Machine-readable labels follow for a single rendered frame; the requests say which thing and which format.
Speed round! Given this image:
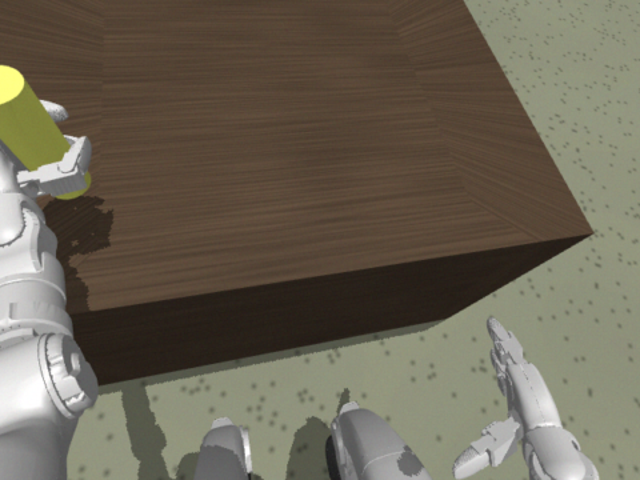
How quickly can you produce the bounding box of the left robot hand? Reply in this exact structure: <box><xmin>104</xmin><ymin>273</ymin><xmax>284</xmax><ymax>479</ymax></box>
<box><xmin>0</xmin><ymin>100</ymin><xmax>92</xmax><ymax>203</ymax></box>

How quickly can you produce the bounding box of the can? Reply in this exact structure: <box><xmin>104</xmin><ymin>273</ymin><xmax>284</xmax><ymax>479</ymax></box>
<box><xmin>0</xmin><ymin>65</ymin><xmax>91</xmax><ymax>200</ymax></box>

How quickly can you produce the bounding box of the right robot hand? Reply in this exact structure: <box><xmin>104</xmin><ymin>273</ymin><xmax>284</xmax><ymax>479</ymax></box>
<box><xmin>452</xmin><ymin>317</ymin><xmax>563</xmax><ymax>479</ymax></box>

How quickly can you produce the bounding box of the left robot arm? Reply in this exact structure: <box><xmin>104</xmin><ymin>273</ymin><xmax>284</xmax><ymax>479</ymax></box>
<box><xmin>0</xmin><ymin>192</ymin><xmax>98</xmax><ymax>480</ymax></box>

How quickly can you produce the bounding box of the right robot foot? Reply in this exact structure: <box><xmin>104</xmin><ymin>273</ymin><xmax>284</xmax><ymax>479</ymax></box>
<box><xmin>325</xmin><ymin>435</ymin><xmax>341</xmax><ymax>480</ymax></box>

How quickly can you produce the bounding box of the right robot arm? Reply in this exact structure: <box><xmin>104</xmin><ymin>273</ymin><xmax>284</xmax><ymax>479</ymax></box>
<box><xmin>522</xmin><ymin>426</ymin><xmax>599</xmax><ymax>480</ymax></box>

